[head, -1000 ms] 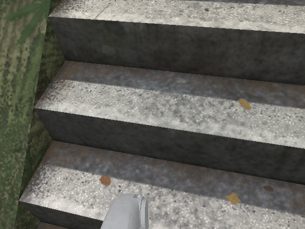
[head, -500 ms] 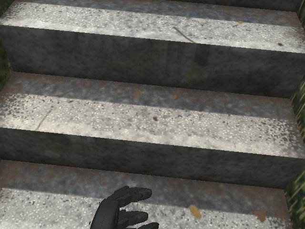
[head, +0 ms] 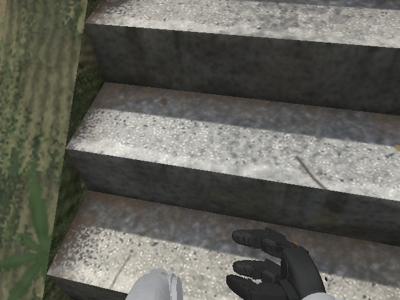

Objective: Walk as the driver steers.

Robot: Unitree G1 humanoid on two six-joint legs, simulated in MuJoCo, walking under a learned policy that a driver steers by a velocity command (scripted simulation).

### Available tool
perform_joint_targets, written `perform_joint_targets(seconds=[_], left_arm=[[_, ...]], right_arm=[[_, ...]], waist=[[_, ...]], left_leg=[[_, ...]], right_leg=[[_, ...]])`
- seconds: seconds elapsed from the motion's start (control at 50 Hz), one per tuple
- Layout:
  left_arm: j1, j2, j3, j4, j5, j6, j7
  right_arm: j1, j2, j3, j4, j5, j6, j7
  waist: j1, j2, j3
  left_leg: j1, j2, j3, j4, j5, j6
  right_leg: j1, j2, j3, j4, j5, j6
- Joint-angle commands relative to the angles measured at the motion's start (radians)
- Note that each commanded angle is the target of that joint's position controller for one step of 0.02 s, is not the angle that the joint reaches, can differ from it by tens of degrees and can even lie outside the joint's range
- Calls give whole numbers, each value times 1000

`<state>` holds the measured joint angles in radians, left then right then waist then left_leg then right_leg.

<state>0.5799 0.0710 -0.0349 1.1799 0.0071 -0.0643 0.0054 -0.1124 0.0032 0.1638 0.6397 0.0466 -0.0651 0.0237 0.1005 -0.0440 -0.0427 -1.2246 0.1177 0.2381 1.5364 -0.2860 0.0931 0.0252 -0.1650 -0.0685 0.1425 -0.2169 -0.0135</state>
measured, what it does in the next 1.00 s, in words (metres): climbs, turning right: left foot 0.19 m higher, then right foot 0.19 m higher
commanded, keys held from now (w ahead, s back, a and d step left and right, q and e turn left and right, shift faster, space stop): w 0.44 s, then w+e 0.30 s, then e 0.26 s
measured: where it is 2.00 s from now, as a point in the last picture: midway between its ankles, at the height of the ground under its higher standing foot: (276, 168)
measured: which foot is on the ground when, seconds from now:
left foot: up 0.00-0.02, down 0.04-0.54, up 0.56-0.92, down 0.94-1.00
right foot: down 0.00-0.06, up 0.08-0.48, down 0.50-0.96, up 0.98-1.00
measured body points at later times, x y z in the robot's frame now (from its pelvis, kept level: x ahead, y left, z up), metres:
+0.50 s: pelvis +0.27 +0.03 +0.21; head +0.30 +0.06 +0.65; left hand +0.56 +0.11 +0.15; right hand +0.16 -0.15 +0.07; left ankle +0.18 +0.11 -0.55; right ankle +0.39 -0.05 -0.37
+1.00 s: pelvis +0.51 +0.04 +0.41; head +0.54 +0.02 +0.85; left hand +0.52 +0.27 +0.26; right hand +0.73 -0.15 +0.34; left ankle +0.65 +0.13 -0.19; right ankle +0.38 -0.04 -0.28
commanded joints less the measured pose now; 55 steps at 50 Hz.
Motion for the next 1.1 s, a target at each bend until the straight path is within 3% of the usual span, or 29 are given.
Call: perform_joint_targets(seconds=[0.02, 0.04, 0.06, 0.08, 0.1, 0.14, 0.18, 0.26, 0.34, 0.4, 0.44, 0.46, 0.5, 0.52, 0.54, 0.56, 0.58, 0.62, 0.66, 0.76, 0.86, 0.9, 0.94, 0.96, 0.98, 1.0, 1.02, 1.04, 1.1], left_arm=[[165, 348, 52, 48, 14, -25, 16], [51, 400, 75, 8, 17, -33, 20], [9, 286, 66, -67, 9, -60, 8], [-10, 184, 63, -69, 3, -95, -27], [-174, 170, 84, -106, -20, -110, -61], [-482, 19, 35, -359, -23, -97, -65], [-437, -26, -4, -410, -16, -56, -62], [-384, -59, -65, -415, -44, -16, -48], [-622, -15, -97, -500, -35, 5, -16], [-889, -48, -142, -587, -5, -4, -25], [-880, 45, -113, -578, -13, -25, -41], [-774, 77, -91, -541, 8, -16, -42], [-474, 175, -45, -471, 29, -3, -66], [-341, 232, -16, -416, 39, 10, -74], [-172, 362, 44, -336, 66, 50, -60], [-136, 393, 72, -271, 68, 98, -11], [-184, 252, 21, -244, 74, 78, 4], [-250, 75, -24, -160, 59, 33, -30], [-320, -23, -41, -129, 53, 30, -62], [-301, 66, -35, -123, 38, 8, -76], [32, 223, 60, -133, -8, 64, 31], [-48, 266, 88, -188, -9, 64, 42], [-197, 332, 109, -245, 5, 39, 39], [-324, 375, 123, -311, 12, -4, 28], [-323, 217, 95, -367, 10, -24, 2], [-298, 168, 93, -337, 28, -26, -55], [-365, 97, 79, -419, -13, -5, -81], [-369, 63, 61, -458, -2, 46, -70], [-248, 101, 63, -438, 7, 108, -12]], right_arm=[[97, -186, -95, -91, 11, -15, -2], [244, -270, -132, -38, -23, -4, -2], [392, -362, -176, 45, -68, 20, -5], [588, -447, -217, 152, -80, 68, -38], [635, -394, -209, 208, -94, 72, -51], [468, -179, -148, 337, -84, 31, -16], [370, -45, -126, 410, -94, -1, 20], [321, -78, -107, 420, -132, -13, 46], [473, -155, -93, 460, -57, -8, 29], [688, -236, -110, 507, -51, 5, -41], [672, -294, -121, 525, -8, -12, -64], [684, -348, -127, 538, -35, -14, -78], [580, -436, -157, 503, -25, -11, -89], [497, -430, -164, 449, -44, -31, -79], [505, -351, -159, 394, -70, -68, -40], [394, -268, -166, 387, -79, -72, -3], [289, -209, -166, 291, -71, -90, 41], [99, -58, -101, 104, -65, -96, 52], [233, -31, -67, 75, -75, -94, 38], [174, -56, -17, -4, -76, -49, -1], [-255, -42, 7, -201, -121, -59, -41], [-56, -97, -60, -136, -70, -25, -57], [247, -279, -155, -33, -64, -26, -73], [489, -438, -206, 28, -70, -28, -69], [550, -501, -241, 44, -110, 2, -90], [416, -399, -221, 22, -140, 17, -118], [260, -289, -206, 37, -92, 46, -124], [163, -154, -175, 70, -56, 59, -124], [51, -110, -166, 133, -75, 47, -102]], waist=[[-255, -346, -210], [-344, -393, -257], [-336, -116, -315], [-322, 249, -419], [-328, 183, -393], [-171, 149, 3], [-46, 41, 102], [44, 85, 112], [-27, 115, 128], [-120, 169, -10], [-59, 162, -123], [-10, 269, -226], [114, 420, -319], [145, 321, -367], [126, -67, -444], [128, -268, -377], [58, -183, -236], [-71, 18, 84], [-183, 97, 115], [-221, 20, 105], [-25, -79, -12], [-148, -147, -199], [-288, -176, -374], [-382, 16, -522], [-362, 447, -580], [-288, 425, -587], [-186, 301, -344], [-93, 90, -85], [19, 40, 95]], left_leg=[[687, -146, -17, -357, -256, 90], [810, -118, -172, -486, -237, 109], [1093, 56, -634, -680, -229, 216], [1356, 245, -1206, -1196, -450, 321], [1247, 333, -1405, -1333, -557, 280], [942, 259, -964, -1229, -489, 130], [804, 141, -540, -1129, -140, 6], [703, 70, -175, -1219, 171, -46], [670, 15, -103, -1311, 123, -38], [833, 95, -198, -1528, 360, 27], [930, 75, -72, -1458, 1276, 18], [1133, 129, -55, -1313, 1851, 41], [1463, 207, -100, -1021, 2125, 117], [1375, 210, -118, -844, 1961, 155], [967, 93, -175, -538, 1489, 138], [547, -193, -238, 118, 323, 31], [280, -172, -447, 588, 207, 50], [3, -130, -411, 795, 176, 95], [-62, -89, -371, 831, 210, 99], [19, -31, -176, 609, 377, 26], [153, -11, -89, 1, -5, -69], [599, -95, -23, -172, -225, -63], [859, -81, -213, -293, -141, 16], [1159, 96, -489, -442, 282, 95], [1362, 344, -1018, -926, 426, 280], [1222, 387, -1291, -1099, 227, 321], [983, 346, -1072, -1069, -134, 251], [761, 261, -779, -962, -340, 155], [425, 185, -375, -858, -232, 47]], right_leg=[[103, -160, 32, 197, 1802, -175], [119, -156, 42, 373, 1815, -165], [-249, -55, 109, 643, 1627, -153], [-549, 146, 198, 1016, 408, -125], [-694, 250, 377, 1687, 157, -78], [-1082, 203, 317, 2113, 123, -148], [-1155, 189, 335, 2173, 150, -221], [-1281, 197, 241, 2211, 181, -188], [-1356, 182, 89, 1986, 216, -108], [-1189, 95, -133, 1761, 116, -68], [-762, 164, -228, 1332, -50, -122], [-707, 207, -209, 1330, -161, -145], [-638, 248, -56, 991, -416, -180], [-446, 214, 94, 833, -344, -194], [-119, 21, 606, 565, -294, -319], [-48, -137, 1134, 83, -503, -466], [-143, -145, 1157, 89, -542, -387], [-401, -63, 699, 238, -310, -237], [-449, 40, 447, 268, -112, -145], [-706, 108, 183, 172, 120, -146], [-422, 36, 367, -5, 460, -186], [-327, 22, 282, 66, 972, -199], [-196, 16, 229, 404, 1739, -163], [-325, 79, 200, 675, 1583, -146], [-684, 295, 168, 1181, 445, -56], [-753, 333, 327, 1735, -29, -19], [-882, 270, 286, 1910, -80, -27], [-929, 203, 240, 1794, -30, -38], [-759, 192, 131, 1768, 104, -14]])
Keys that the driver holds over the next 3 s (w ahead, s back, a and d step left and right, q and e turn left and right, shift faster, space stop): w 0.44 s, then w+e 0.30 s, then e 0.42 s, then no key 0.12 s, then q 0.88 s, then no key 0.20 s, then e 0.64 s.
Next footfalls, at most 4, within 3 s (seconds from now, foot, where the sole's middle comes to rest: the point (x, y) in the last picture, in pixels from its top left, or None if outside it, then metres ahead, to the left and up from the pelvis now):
0.04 left None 0.20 0.12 -0.61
0.50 right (265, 276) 0.42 -0.05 -0.42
0.94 left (194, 134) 0.69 0.13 -0.23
1.38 right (326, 159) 0.63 -0.18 -0.23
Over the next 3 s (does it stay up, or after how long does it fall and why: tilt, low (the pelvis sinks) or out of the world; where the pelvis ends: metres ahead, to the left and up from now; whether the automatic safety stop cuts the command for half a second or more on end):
stays up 0.63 -0.09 0.53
